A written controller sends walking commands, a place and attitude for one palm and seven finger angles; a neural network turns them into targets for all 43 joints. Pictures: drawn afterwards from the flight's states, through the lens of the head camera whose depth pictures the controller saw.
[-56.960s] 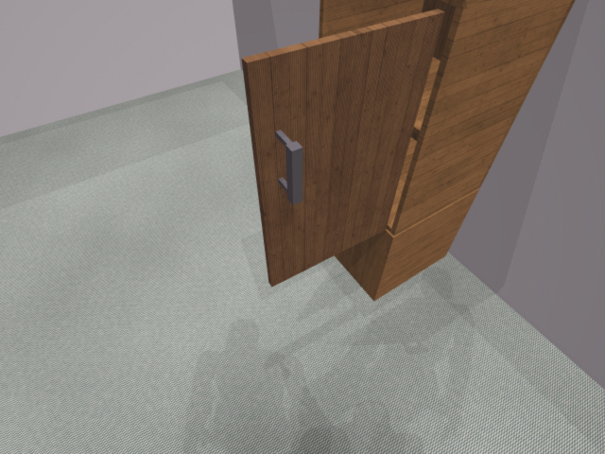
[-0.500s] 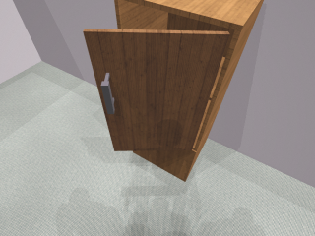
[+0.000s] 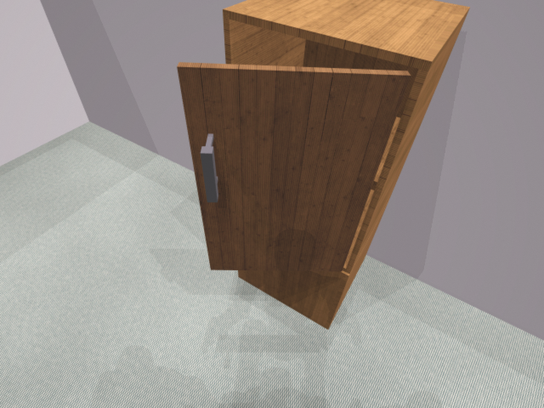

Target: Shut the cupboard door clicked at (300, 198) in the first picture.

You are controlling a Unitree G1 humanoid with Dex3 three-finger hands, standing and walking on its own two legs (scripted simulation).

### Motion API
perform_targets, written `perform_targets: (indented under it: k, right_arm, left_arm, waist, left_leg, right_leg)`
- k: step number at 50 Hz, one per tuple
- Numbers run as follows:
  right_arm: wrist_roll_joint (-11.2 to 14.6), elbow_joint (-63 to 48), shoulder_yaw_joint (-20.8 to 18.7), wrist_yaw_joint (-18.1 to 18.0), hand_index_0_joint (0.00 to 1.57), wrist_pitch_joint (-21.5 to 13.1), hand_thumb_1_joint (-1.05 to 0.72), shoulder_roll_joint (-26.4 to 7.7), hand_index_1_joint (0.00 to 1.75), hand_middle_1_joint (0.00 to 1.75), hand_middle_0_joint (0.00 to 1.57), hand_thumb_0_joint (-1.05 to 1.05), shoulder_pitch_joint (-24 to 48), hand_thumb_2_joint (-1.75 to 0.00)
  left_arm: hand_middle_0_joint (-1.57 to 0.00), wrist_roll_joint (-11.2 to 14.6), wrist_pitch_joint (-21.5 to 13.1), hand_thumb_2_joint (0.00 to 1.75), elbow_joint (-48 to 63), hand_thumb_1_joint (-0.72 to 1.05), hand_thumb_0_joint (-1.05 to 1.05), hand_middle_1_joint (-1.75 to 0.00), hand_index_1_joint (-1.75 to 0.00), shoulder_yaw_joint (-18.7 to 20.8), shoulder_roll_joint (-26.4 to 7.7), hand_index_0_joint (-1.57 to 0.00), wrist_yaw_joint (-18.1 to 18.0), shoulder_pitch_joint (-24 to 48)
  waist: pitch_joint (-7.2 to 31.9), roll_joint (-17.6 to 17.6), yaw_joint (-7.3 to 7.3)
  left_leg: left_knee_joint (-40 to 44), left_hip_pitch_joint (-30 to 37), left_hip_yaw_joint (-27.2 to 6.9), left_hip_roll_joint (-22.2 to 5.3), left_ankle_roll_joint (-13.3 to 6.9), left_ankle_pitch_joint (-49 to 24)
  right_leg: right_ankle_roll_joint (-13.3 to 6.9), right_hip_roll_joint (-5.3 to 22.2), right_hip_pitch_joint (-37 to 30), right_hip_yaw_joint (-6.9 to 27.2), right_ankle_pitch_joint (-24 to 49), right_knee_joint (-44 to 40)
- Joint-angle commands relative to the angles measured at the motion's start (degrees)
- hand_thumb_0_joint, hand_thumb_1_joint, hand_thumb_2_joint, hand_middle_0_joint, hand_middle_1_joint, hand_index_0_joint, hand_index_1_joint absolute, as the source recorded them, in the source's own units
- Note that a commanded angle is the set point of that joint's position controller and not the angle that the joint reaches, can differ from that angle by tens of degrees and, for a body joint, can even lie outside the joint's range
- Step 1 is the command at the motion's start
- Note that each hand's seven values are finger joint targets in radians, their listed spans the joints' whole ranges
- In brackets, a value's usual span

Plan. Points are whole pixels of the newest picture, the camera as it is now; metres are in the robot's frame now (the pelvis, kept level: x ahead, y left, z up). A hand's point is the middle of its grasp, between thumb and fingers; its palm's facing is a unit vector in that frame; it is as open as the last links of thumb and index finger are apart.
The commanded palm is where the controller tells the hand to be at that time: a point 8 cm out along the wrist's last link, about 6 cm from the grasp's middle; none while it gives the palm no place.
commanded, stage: shuffle to correct the standing spot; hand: left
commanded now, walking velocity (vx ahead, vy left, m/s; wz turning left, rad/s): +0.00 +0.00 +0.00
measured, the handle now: (211, 168) +0.52 +0.16 +0.06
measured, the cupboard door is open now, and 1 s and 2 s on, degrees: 33 33 33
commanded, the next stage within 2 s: come to a stop and stand still in 0.56 s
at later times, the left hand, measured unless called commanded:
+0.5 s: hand out of the picture -0.04 +0.14 -0.17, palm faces +0.05 -0.98 -0.17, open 7.4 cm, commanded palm none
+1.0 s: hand out of the picture +0.11 +0.13 -0.18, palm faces +0.06 -0.97 -0.22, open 7.3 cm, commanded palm none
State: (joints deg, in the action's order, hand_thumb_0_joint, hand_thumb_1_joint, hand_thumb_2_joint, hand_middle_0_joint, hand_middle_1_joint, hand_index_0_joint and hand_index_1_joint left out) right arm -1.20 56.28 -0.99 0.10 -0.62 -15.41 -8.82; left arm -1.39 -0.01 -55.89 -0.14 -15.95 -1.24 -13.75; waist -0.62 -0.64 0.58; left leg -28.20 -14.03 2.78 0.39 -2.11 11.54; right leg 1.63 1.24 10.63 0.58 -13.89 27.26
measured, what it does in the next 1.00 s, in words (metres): shifts its weight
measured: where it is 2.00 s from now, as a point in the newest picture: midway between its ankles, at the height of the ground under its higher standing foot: outside the picture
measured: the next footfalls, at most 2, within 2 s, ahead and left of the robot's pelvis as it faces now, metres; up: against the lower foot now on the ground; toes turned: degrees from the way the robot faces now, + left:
none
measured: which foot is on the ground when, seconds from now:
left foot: down 0.00-1.00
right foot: down 0.00-1.00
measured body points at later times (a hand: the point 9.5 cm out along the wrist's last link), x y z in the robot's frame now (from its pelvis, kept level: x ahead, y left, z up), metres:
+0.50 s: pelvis +0.03 -0.03 +0.00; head +0.02 -0.02 +0.45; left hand -0.04 +0.19 -0.16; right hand +0.02 -0.25 -0.16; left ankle +0.04 +0.09 -0.74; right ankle +0.01 -0.14 -0.74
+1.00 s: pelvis +0.07 -0.05 -0.01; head +0.09 -0.05 +0.44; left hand +0.10 +0.19 -0.16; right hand +0.08 -0.27 -0.17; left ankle +0.04 +0.06 -0.72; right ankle +0.08 -0.15 -0.74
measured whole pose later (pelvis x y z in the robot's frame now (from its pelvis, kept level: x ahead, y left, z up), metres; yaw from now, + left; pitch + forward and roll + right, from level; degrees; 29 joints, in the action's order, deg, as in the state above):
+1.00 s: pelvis +0.07 -0.05 -0.01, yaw +1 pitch -2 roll -1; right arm -0.2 63.2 -2.9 -2.6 2.3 -7.4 -14.3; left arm -1.5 -0.4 -58.6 1.9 -8.9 -2.9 -13.2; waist -4.4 1.2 -0.3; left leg -43.8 -15.7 3.0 -2.6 1.5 28.4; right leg -1.9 0.8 13.1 -7.2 -16.0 31.2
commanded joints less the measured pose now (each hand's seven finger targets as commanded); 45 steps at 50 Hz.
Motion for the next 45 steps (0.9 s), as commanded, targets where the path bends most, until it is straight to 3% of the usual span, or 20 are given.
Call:
perform_targets:
  k: [1, 4, 7, 11, 14, 19, 24, 27, 29, 31, 33, 34, 36, 37, 39, 40, 41, 42, 43, 45]
  right_arm:
    - [0.2, -3.0, -2.2, -0.5, 0.2, -1.2, -0.9, -10.5, 0.3, 0.3, 0.2, 0.0, 1.7, -0.9]
    - [0.3, -2.4, -2.1, -0.4, 0.2, -1.2, -0.9, -10.9, 0.3, 0.3, 0.2, 0.0, 1.7, -0.9]
    - [0.1, 0.0, -0.7, -0.2, 0.2, -0.2, -0.9, -5.4, 0.3, 0.3, 0.2, 0.0, -1.4, -0.9]
    - [-0.1, 1.0, -1.4, -0.5, 0.2, 0.8, -0.9, -7.0, 0.3, 0.3, 0.2, 0.0, -2.3, -0.9]
    - [-0.1, 1.8, -1.7, -0.9, 0.2, 0.8, -0.9, -6.8, 0.3, 0.3, 0.2, 0.0, -3.8, -0.9]
    - [0.1, 2.8, -2.1, -1.5, 0.2, 0.6, -0.9, -4.4, 0.3, 0.3, 0.2, 0.0, -6.3, -0.9]
    - [0.2, 3.6, -1.5, -1.9, 0.2, 0.1, -0.9, 1.0, 0.3, 0.3, 0.2, 0.0, -8.4, -0.9]
    - [0.2, 3.6, -1.5, -2.0, 0.2, -0.4, -0.9, 2.7, 0.3, 0.3, 0.2, 0.0, -7.9, -0.9]
    - [0.2, 4.3, -1.5, -2.2, 0.2, -0.7, -0.9, 3.3, 0.3, 0.3, 0.2, 0.0, -8.6, -0.9]
    - [0.3, 6.1, -1.7, -2.5, 0.2, -1.1, -0.9, 2.8, 0.3, 0.3, 0.2, 0.0, -12.2, -0.9]
    - [-0.2, 8.7, -3.2, -3.2, 0.2, -1.3, -0.9, -2.1, 0.3, 0.3, 0.2, 0.0, -18.5, -0.9]
    - [-0.6, 9.5, -3.4, -3.6, 0.2, -1.2, -0.9, -3.3, 0.3, 0.3, 0.2, 0.0, -21.1, -0.9]
    - [-0.8, 8.5, -2.4, -4.0, 0.2, -1.1, -0.9, -1.5, 0.3, 0.3, 0.2, 0.0, -18.7, -0.9]
    - [-0.6, 7.5, -2.2, -4.0, 0.2, -1.0, -0.9, -0.7, 0.3, 0.3, 0.2, 0.0, -15.1, -0.9]
    - [0.0, 5.9, -2.0, -4.0, 0.2, -0.8, -0.9, -0.4, 0.3, 0.3, 0.2, 0.0, -9.5, -0.9]
    - [0.7, 5.4, -2.2, -3.8, 0.2, -0.5, -0.9, 1.1, 0.3, 0.3, 0.2, 0.0, -10.4, -0.9]
    - [1.1, 4.6, -2.0, -3.6, 0.2, 0.0, -0.9, 3.2, 0.3, 0.3, 0.2, 0.0, -10.8, -0.9]
    - [1.3, 4.4, -2.0, -3.2, 0.2, 0.2, -0.9, 5.0, 0.3, 0.3, 0.2, 0.0, -11.9, -0.9]
    - [1.4, 4.4, -2.6, -3.2, 0.2, 0.6, -0.9, 5.2, 0.3, 0.3, 0.2, 0.0, -11.7, -0.9]
    - [1.2, 4.5, -2.5, -3.3, 0.2, 1.8, -0.9, 5.8, 0.3, 0.3, 0.2, 0.0, -8.8, -0.9]
  left_arm:
    - [-0.2, 0.0, -1.3, 0.9, 3.0, 0.9, 0.0, -0.3, -0.3, 2.0, -9.3, -0.2, -0.2, 0.1]
    - [-0.2, 0.0, -1.3, 0.9, 2.2, 0.9, 0.0, -0.3, -0.3, 1.9, -9.7, -0.2, -0.1, 0.3]
    - [-0.2, 0.1, -0.4, 0.9, -0.7, 0.9, 0.0, -0.3, -0.3, 0.4, -3.4, -0.2, -0.2, -3.4]
    - [-0.2, -0.4, 0.3, 0.9, -2.2, 0.9, 0.0, -0.3, -0.3, 0.6, -2.8, -0.2, 0.1, -6.3]
    - [-0.2, -0.4, 0.4, 0.9, -2.8, 0.9, 0.0, -0.3, -0.3, 0.7, -1.7, -0.2, 0.4, -8.0]
    - [-0.2, -0.3, 0.3, 0.9, -3.3, 0.9, 0.0, -0.3, -0.3, 1.3, -0.7, -0.2, 0.5, -10.8]
    - [-0.2, 0.1, 0.0, 0.9, -4.2, 0.9, 0.0, -0.3, -0.3, 2.3, -0.6, -0.2, 0.1, -13.9]
    - [-0.2, 0.1, -0.4, 0.9, -4.8, 0.9, 0.0, -0.3, -0.3, 2.8, -0.2, -0.2, -0.1, -15.3]
    - [-0.2, -0.1, -0.3, 0.9, -4.9, 0.9, 0.0, -0.3, -0.3, 2.9, 1.0, -0.2, -0.1, -14.7]
    - [-0.2, 0.1, -0.1, 0.9, -4.7, 0.9, 0.0, -0.3, -0.3, 2.8, 2.3, -0.2, 0.1, -13.7]
    - [-0.2, -0.1, -0.1, 0.9, -3.8, 0.9, 0.0, -0.3, -0.3, 2.7, 4.6, -0.2, 0.4, -12.5]
    - [-0.2, -0.4, -0.1, 0.9, -2.3, 0.9, 0.0, -0.3, -0.3, 2.4, 5.2, -0.2, 0.3, -9.4]
    - [-0.2, -0.2, 0.1, 0.9, -1.3, 0.9, 0.0, -0.3, -0.3, 2.7, 5.4, -0.2, 0.0, -7.1]
    - [-0.2, 0.1, 0.0, 0.9, -1.7, 0.9, 0.0, -0.3, -0.3, 2.6, 6.5, -0.2, 0.1, -8.4]
    - [-0.2, 0.3, -0.5, 0.9, -4.5, 0.9, 0.0, -0.3, -0.3, 2.9, 6.9, -0.2, 0.1, -14.6]
    - [-0.2, 0.2, -0.7, 0.9, -5.3, 0.9, 0.0, -0.3, -0.3, 3.3, 4.6, -0.2, -0.2, -16.5]
    - [-0.2, 0.1, -0.8, 0.9, -5.1, 0.9, 0.0, -0.3, -0.3, 3.6, 2.1, -0.2, -0.8, -15.9]
    - [-0.2, 0.3, -1.1, 0.9, -4.5, 0.9, 0.0, -0.3, -0.3, 3.6, 0.3, -0.2, -1.0, -14.2]
    - [-0.2, 0.2, -1.0, 0.9, -3.8, 0.9, 0.0, -0.3, -0.3, 3.5, -0.2, -0.2, -1.0, -12.7]
    - [-0.2, 0.1, -0.8, 0.9, -3.8, 0.9, 0.0, -0.3, -0.3, 3.3, 0.7, -0.2, -1.5, -10.4]
  waist:
    - [-1.2, 3.4, -0.39]
    - [-0.6, 2.8, -0.49]
    - [0.1, 2.2, -0.67]
    - [-2.8, 4.4, -0.43]
    - [-4.4, 4.0, -0.26]
    - [-6.5, 2.0, -0.4]
    - [-5.5, -7.4, -0.31]
    - [-4.6, -9.0, -0.13]
    - [-4.9, -5.8, -0.92]
    - [-3.7, -0.3, -2.35]
    - [-2.8, 14.3, -4.04]
    - [-5.2, 19.2, -5.12]
    - [-7.2, 14.6, -3.77]
    - [-7.3, 12.1, -1.95]
    - [-3.1, 8.0, 1.85]
    - [0.0, 2.1, 1.53]
    - [0.7, -4.8, 0.77]
    - [2.0, -8.4, 0.01]
    - [1.4, -5.5, -0.21]
    - [-1.9, -10.9, 0.76]
  left_leg:
    - [10.8, -0.6, -9.2, -6.7, -0.2, 7.3]
    - [11.4, -0.1, -9.4, -6.7, -0.1, 7.5]
    - [13.7, -0.6, -10.3, -7.3, 0.5, 14.4]
    - [17.1, -3.8, -13.3, -9.1, -0.4, 24.9]
    - [16.3, -3.8, -13.0, -9.7, -1.1, 23.3]
    - [11.8, -4.8, -10.1, -8.4, -1.0, 20.1]
    - [-2.8, -6.2, -0.8, -3.1, 0.5, 9.6]
    - [-9.3, -7.8, 2.1, -2.7, 1.0, 9.2]
    - [-7.2, -5.4, 2.6, -3.6, 1.0, 8.1]
    - [-1.3, 2.6, 0.5, -5.8, 0.2, 0.1]
    - [5.2, 12.1, -14.0, -17.1, -5.0, -12.0]
    - [9.2, 14.0, -19.6, -22.1, -8.5, -20.8]
    - [8.2, 8.2, -16.2, -22.0, -9.9, -34.4]
    - [6.4, 5.9, -12.1, -19.7, -8.5, -36.8]
    - [-0.9, 2.3, -3.8, -12.4, -2.2, -30.4]
    - [-4.8, 0.4, -0.8, -9.0, 0.6, -20.0]
    - [-6.6, -3.5, 1.4, -5.5, 2.6, -3.5]
    - [-7.8, -4.6, 2.0, -3.4, 3.2, 9.5]
    - [-11.3, -4.5, 1.5, -2.6, 3.2, 14.4]
    - [-18.5, -6.8, 0.3, -3.4, 3.3, 19.2]
  right_leg:
    - [-2.9, 3.8, 2.4, 3.7, -0.2, -5.8]
    - [-2.9, 4.1, 1.9, 3.9, -0.3, -6.5]
    - [-1.2, 3.3, 0.8, 1.4, -4.2, -6.2]
    - [-1.1, 1.6, 1.7, -1.3, -8.5, -3.1]
    - [-1.7, 1.4, 2.6, -1.6, -6.7, -2.6]
    - [-2.9, 2.5, 3.7, 1.0, -8.5, -5.3]
    - [-6.6, 6.7, 2.5, 8.9, -11.2, -11.0]
    - [-9.7, 9.6, 0.2, 11.3, -2.3, -11.0]
    - [-10.1, 9.0, 1.2, 9.3, 4.7, -7.8]
    - [-7.6, 5.1, 5.0, 4.2, 7.3, -1.8]
    - [-3.4, -0.9, 14.4, -3.9, -0.5, 12.4]
    - [-2.4, -1.7, 20.8, -5.4, -14.5, 19.6]
    - [-2.7, 1.5, 18.4, -1.7, -18.7, 21.3]
    - [-2.6, 2.0, 13.7, -2.3, -16.7, 14.9]
    - [-1.0, 1.4, 1.1, -5.1, 6.2, -1.5]
    - [-0.8, 3.8, -4.2, -2.1, 20.0, -3.5]
    - [-3.0, 10.0, -6.6, 4.4, 36.7, -2.5]
    - [-6.2, 15.1, -8.2, 5.4, 49.6, -2.4]
    - [-8.5, 16.8, -6.9, 4.5, 51.6, -2.5]
    - [-10.6, 16.6, -4.5, 6.4, 55.4, -3.0]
